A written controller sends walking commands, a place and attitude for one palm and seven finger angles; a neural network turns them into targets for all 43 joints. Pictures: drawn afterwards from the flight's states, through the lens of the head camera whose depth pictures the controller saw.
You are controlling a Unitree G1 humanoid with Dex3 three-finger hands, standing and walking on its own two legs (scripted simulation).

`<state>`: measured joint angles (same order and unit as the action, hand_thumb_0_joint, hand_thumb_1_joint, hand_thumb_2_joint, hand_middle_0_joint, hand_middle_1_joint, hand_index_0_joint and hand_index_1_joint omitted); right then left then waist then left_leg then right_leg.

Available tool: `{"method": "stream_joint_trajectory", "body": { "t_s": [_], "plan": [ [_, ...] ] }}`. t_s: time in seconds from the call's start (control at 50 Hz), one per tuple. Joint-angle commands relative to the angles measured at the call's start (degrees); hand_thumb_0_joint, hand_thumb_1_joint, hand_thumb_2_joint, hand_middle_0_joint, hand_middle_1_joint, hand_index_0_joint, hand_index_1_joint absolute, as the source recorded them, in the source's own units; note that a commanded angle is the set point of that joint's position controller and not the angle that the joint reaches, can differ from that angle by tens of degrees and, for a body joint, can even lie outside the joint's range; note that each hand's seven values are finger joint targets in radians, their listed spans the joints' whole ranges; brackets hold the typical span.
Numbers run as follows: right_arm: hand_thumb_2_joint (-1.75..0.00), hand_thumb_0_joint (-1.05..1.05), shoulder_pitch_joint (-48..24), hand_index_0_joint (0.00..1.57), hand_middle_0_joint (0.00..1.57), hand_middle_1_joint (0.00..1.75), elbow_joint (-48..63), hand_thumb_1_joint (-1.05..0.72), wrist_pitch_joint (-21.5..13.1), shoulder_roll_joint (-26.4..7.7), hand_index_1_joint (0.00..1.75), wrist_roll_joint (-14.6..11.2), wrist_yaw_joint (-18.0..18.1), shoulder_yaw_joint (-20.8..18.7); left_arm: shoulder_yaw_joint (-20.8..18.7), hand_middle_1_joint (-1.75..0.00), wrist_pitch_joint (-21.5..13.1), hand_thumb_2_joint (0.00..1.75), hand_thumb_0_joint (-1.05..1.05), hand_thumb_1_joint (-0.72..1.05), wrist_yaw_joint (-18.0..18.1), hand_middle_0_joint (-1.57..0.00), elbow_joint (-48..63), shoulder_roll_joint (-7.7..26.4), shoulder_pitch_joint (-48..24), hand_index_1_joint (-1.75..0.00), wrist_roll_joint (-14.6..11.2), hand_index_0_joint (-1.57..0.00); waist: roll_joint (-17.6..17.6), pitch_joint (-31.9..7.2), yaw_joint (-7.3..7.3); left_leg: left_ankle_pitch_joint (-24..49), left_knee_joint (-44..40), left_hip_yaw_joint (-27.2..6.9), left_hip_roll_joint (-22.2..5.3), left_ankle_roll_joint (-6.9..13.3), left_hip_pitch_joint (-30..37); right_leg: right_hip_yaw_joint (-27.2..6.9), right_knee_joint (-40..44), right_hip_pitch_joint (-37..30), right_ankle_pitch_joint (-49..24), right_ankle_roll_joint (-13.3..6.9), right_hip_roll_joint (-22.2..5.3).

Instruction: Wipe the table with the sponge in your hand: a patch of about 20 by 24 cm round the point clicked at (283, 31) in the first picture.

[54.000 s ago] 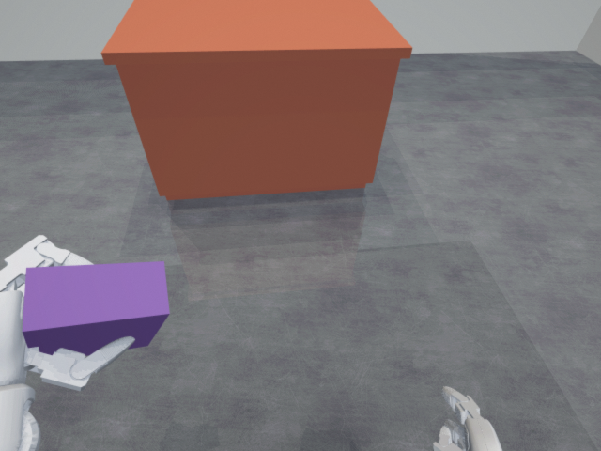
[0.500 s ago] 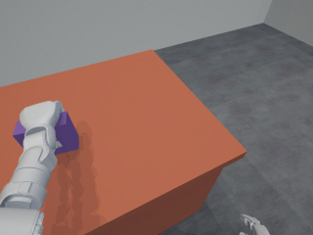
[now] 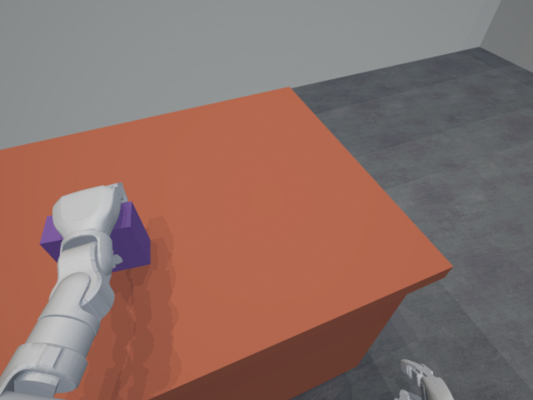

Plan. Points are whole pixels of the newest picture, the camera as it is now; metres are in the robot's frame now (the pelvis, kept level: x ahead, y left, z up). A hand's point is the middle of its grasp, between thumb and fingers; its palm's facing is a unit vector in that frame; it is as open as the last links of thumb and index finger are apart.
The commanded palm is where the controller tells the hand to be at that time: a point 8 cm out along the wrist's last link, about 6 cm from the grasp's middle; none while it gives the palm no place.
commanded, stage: wipe back along the first lane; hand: left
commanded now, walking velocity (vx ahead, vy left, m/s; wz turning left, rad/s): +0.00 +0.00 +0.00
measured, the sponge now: (105, 247) +0.33 +0.32 +0.02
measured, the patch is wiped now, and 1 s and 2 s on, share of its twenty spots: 0.95 1.00 1.00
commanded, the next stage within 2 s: lift the sponge slowly off the table in 1.24 s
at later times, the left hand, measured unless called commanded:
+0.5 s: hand (113, 261) +0.28 +0.27 +0.06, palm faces +0.05 -0.05 -1.00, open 9.8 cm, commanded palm +0.24 +0.25 +0.09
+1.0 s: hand (118, 291) +0.24 +0.24 +0.06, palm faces +0.04 -0.07 -1.00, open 9.8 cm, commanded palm +0.19 +0.23 +0.09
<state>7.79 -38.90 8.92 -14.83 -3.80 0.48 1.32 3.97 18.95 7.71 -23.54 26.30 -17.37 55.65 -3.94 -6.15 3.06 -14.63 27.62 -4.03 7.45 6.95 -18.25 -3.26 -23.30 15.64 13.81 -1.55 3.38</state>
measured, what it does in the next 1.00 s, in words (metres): shifts its weight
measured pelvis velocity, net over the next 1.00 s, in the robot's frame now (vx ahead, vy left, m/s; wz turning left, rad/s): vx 0.00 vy -0.05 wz -0.04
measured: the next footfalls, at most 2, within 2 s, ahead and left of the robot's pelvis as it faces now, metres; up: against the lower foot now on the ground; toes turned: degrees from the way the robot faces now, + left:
none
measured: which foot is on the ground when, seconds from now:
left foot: down 0.00-1.00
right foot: down 0.00-1.00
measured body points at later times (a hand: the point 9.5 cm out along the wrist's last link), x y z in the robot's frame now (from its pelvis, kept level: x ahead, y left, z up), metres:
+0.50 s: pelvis +0.00 -0.02 +0.00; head -0.01 -0.04 +0.45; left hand +0.28 +0.26 +0.12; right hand +0.21 -0.23 -0.09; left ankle -0.02 +0.03 -0.74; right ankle -0.03 -0.13 -0.74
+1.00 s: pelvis +0.00 -0.05 +0.00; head -0.02 -0.08 +0.45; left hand +0.23 +0.24 +0.12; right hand +0.21 -0.28 -0.09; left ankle -0.02 +0.03 -0.74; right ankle -0.03 -0.14 -0.74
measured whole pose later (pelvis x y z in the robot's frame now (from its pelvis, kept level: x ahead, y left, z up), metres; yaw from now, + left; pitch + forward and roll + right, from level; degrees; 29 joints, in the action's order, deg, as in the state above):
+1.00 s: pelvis +0.00 -0.05 +0.00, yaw -2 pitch +1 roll -1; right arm 2.9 -38.0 6.9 -16.0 -4.1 1.2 1.9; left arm 2.8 23.7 8.0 1.3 25.9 9.4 52.5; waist -5.2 -5.1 4.3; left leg -16.3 27.8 -2.9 4.3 3.7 -12.5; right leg -4.5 -25.3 11.4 14.7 -3.9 6.5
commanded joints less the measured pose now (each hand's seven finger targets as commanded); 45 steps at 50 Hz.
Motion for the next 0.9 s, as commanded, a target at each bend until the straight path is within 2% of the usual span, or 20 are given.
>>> {"method": "stream_joint_trajectory", "body": {
  "t_s": [0.0, 0.14, 0.18, 0.2, 0.24, 0.28, 0.3, 0.32, 0.36, 0.38, 0.4, 0.42, 0.48, 0.5, 0.58, 0.7, 0.74, 0.78, 0.8, 0.88],
  "plan": [
    [-0.9, 0.0, -8.9, 0.2, 0.2, 0.3, 9.0, -0.9, -3.1, -8.2, 0.3, 0.2, 0.0, -2.6, 0.8, -1.6, 2.0, 1.3, 0.0, 0.1, -1.7, -1.2, 8.2, 4.8, -7.0, -1.6, -0.5, -1.2, 1.6, -11.5, 0.53, 27.9, -2.4, -8.5, -9.2, -8.7, 12.7, 2.0, -0.6, 0.2, -10.3, -3.6, -0.3],
    [-0.9, 0.0, -10.5, 0.2, 0.2, 0.3, 9.3, -0.9, -3.5, -7.7, 0.3, 0.0, -0.1, -2.1, 2.5, -1.6, 3.8, 1.3, 0.0, 0.1, -1.9, -1.2, 9.5, 1.9, -2.9, -1.6, -1.0, -1.2, 3.1, -9.1, 0.86, 20.9, -3.0, -7.8, -8.7, -8.3, 10.4, 1.6, -0.9, 0.2, -8.7, -3.9, -0.1],
    [-0.9, 0.0, -11.2, 0.2, 0.2, 0.3, 9.4, -0.9, -3.5, -8.0, 0.3, 0.1, -0.1, -2.1, -0.8, -1.6, 3.8, 1.3, 0.0, 0.1, -1.7, -1.2, 10.9, 5.0, -0.8, -1.6, -1.3, -1.2, 3.1, -9.6, 1.76, 20.9, -3.3, -8.1, -8.8, -8.4, 9.8, 0.7, -1.2, -1.2, -9.3, -4.2, -0.1],
    [-0.9, 0.0, -11.3, 0.2, 0.2, 0.3, 9.7, -0.9, -3.6, -7.6, 0.3, 0.1, -0.1, -1.9, 1.7, -1.6, 3.9, 1.3, 0.0, 0.1, -1.8, -1.2, 11.4, 2.4, -0.6, -1.6, -1.2, -1.2, 2.8, -9.1, 1.16, 20.9, -3.0, -7.5, -8.5, -8.3, 9.7, 1.5, -1.2, -1.3, -9.3, -4.0, -0.2],
    [-0.9, 0.0, -11.5, 0.2, 0.2, 0.3, 9.7, -0.9, -3.8, -7.5, 0.3, 0.0, -0.3, -1.9, 1.8, -1.6, 4.1, 1.3, 0.0, 0.1, -1.8, -1.2, 11.7, 1.6, 1.4, -1.6, -1.5, -1.2, 3.8, -8.4, 1.22, 22.0, -2.9, -7.3, -8.5, -8.2, 9.6, 1.3, -1.1, -1.2, -10.1, -4.0, -0.1],
    [-0.9, 0.0, -12.5, 0.2, 0.2, 0.3, 10.1, -0.9, -3.9, -7.6, 0.3, 0.1, -0.5, -1.9, 1.0, -1.6, 4.3, 1.3, 0.0, 0.1, -1.6, -1.2, 14.6, 2.3, 3.0, -1.6, -1.6, -1.2, 1.5, -9.0, 1.8, 22.8, -3.0, -7.9, -8.9, -8.5, 10.2, 0.7, -1.6, -1.4, -10.2, -4.1, -0.1],
    [-0.9, 0.0, -12.5, 0.2, 0.2, 0.3, 10.2, -0.9, -4.0, -7.0, 0.3, 0.1, -0.6, -1.9, 3.2, -1.6, 4.5, 1.3, 0.0, 0.1, -1.6, -1.2, 15.5, -0.1, 2.6, -1.6, -1.8, -1.2, 3.0, -8.6, 1.16, 22.2, -2.7, -7.4, -8.6, -8.1, 10.3, 1.5, -1.3, -1.5, -10.4, -3.9, -0.1],
    [-0.9, 0.0, -12.5, 0.2, 0.2, 0.3, 10.0, -0.9, -4.1, -7.2, 0.3, 0.0, -0.6, -1.9, 1.4, -1.6, 4.6, 1.3, 0.0, 0.1, -1.4, -1.2, 14.7, 1.5, 4.5, -1.6, -1.8, -1.2, 3.8, -7.9, 1.41, 21.9, -2.8, -7.2, -8.5, -8.0, 9.7, 1.0, -1.2, -1.6, -10.6, -4.0, 0.0],
    [-0.9, 0.0, -13.1, 0.2, 0.2, 0.3, 10.3, -0.9, -4.2, -6.9, 0.3, 0.0, -0.8, -1.8, 1.6, -1.6, 4.8, 1.3, 0.0, 0.1, -1.2, -1.2, 16.5, 0.8, 7.5, -1.6, -2.3, -1.2, 4.7, -8.6, 1.69, 22.8, -2.6, -6.1, -8.1, -7.8, 9.3, 0.9, -1.0, -3.5, -12.7, -4.0, -0.1],
    [-0.9, 0.0, -13.9, 0.2, 0.2, 0.3, 10.4, -0.9, -4.2, -7.3, 0.3, 0.1, -0.7, -1.8, -0.1, -1.6, 4.9, 1.3, 0.0, 0.1, -1.1, -1.2, 18.1, 2.5, 8.1, -1.6, -2.4, -1.2, 3.5, -8.8, 2.18, 23.1, -2.8, -6.1, -8.1, -7.8, 9.3, -0.1, -1.2, -4.1, -13.5, -4.2, -0.1],
    [-0.9, 0.0, -13.7, 0.2, 0.2, 0.3, 10.6, -0.9, -4.2, -6.8, 0.3, 0.1, -0.8, -1.6, 1.0, -1.6, 5.2, 1.3, 0.0, 0.1, -1.0, -1.2, 18.7, 1.1, 9.0, -1.6, -2.7, -1.2, 3.9, -8.7, 1.93, 23.1, -2.6, -5.5, -7.8, -7.5, 9.0, 0.8, -1.2, -5.0, -14.2, -4.0, -0.2],
    [-0.9, 0.0, -14.0, 0.2, 0.2, 0.3, 10.4, -0.9, -4.2, -6.8, 0.3, 0.0, -0.6, -1.6, 0.3, -1.6, 5.4, 1.3, 0.0, 0.1, -1.0, -1.2, 18.8, 1.8, 9.6, -1.6, -3.0, -1.2, 5.5, -8.0, 1.89, 22.1, -2.9, -5.3, -7.8, -7.3, 8.6, 0.4, -0.8, -5.3, -14.5, -3.9, -0.2],
    [-0.9, 0.0, -15.0, 0.2, 0.2, 0.3, 10.1, -0.9, -4.1, -7.2, 0.3, 0.0, -0.3, -1.4, -1.4, -1.6, 6.3, 1.3, 0.0, 0.1, -0.9, -1.2, 20.4, 3.8, 10.0, -1.6, -2.8, -1.2, 4.7, -6.7, 2.12, 20.4, -3.4, -4.7, -7.3, -6.8, 7.6, -0.8, -0.7, -5.9, -15.1, -4.3, -0.2],
    [-0.9, 0.0, -15.1, 0.2, 0.2, 0.3, 10.5, -0.9, -4.1, -6.7, 0.3, 0.0, -0.2, -1.4, 0.7, -1.6, 6.5, 1.3, 0.0, 0.1, -1.0, -1.2, 20.9, 1.4, 10.7, -1.6, -3.1, -1.2, 4.3, -6.4, 1.78, 20.4, -3.1, -4.1, -7.0, -6.5, 7.8, -0.3, -0.5, -6.3, -15.6, -4.1, -0.3],
    [-0.9, 0.0, -15.7, 0.2, 0.2, 0.3, 10.3, -0.9, -4.3, -6.9, 0.3, 0.0, 0.3, -1.2, -0.9, -1.6, 6.9, 1.3, 0.0, 0.1, -1.4, -1.2, 22.5, 3.5, 11.9, -1.6, -3.2, -1.2, 4.5, -6.8, 1.84, 18.2, -3.3, -3.6, -6.6, -5.5, 7.5, -1.9, -0.2, -7.4, -16.3, -4.2, -0.4],
    [-0.9, 0.0, -16.1, 0.2, 0.2, 0.3, 11.0, -0.9, -5.0, -6.3, 0.3, 0.0, 0.4, -1.0, -1.4, -1.6, 6.1, 1.3, 0.0, 0.1, -1.8, -1.2, 25.1, 3.1, 18.9, -1.6, -4.2, -1.2, 4.6, -7.0, 2.38, 17.9, -2.5, -2.6, -5.7, -4.2, 6.6, -2.7, -0.5, -10.3, -20.4, -3.7, -1.0],
    [-0.9, 0.0, -16.1, 0.2, 0.2, 0.3, 10.8, -0.9, -5.0, -6.4, 0.3, -0.1, 0.6, -1.1, -2.4, -1.6, 5.7, 1.3, 0.0, 0.1, -1.8, -1.2, 24.9, 3.6, 20.2, -1.6, -4.5, -1.2, 6.7, -6.1, 2.31, 17.2, -2.3, -2.3, -5.4, -4.1, 5.7, -3.4, -0.3, -10.3, -21.3, -3.5, -1.1],
    [-0.9, 0.0, -16.4, 0.2, 0.2, 0.3, 10.6, -0.9, -5.1, -6.7, 0.3, 0.0, 0.6, -1.2, -4.6, -1.6, 5.3, 1.3, 0.0, 0.1, -1.7, -1.2, 26.5, 5.9, 21.5, -1.6, -4.7, -1.2, 6.0, -6.4, 2.63, 17.1, -2.0, -2.2, -5.3, -3.9, 5.7, -4.7, -0.7, -10.9, -23.0, -3.7, -1.2],
    [-0.9, 0.0, -16.6, 0.2, 0.2, 0.3, 11.1, -0.9, -5.2, -6.3, 0.3, -0.1, 0.6, -1.2, -3.2, -1.6, 5.2, 1.3, 0.0, 0.1, -1.6, -1.2, 27.5, 4.0, 23.4, -1.6, -5.0, -1.2, 5.4, -6.3, 2.6, 17.1, -1.9, -1.8, -5.1, -3.8, 5.7, -4.1, -0.8, -11.4, -23.3, -3.4, -1.4],
    [-0.9, 0.0, -17.3, 0.2, 0.2, 0.3, 10.8, -0.9, -5.2, -6.7, 0.3, -0.1, 0.8, -1.2, -5.6, -1.6, 5.5, 1.3, 0.0, 0.1, -1.3, -1.2, 29.2, 6.6, 24.6, -1.6, -5.4, -1.2, 4.9, -4.7, 3.04, 15.3, -2.2, -2.0, -5.0, -3.6, 5.2, -5.4, -0.4, -10.6, -21.7, -3.4, -1.4]
  ]
}}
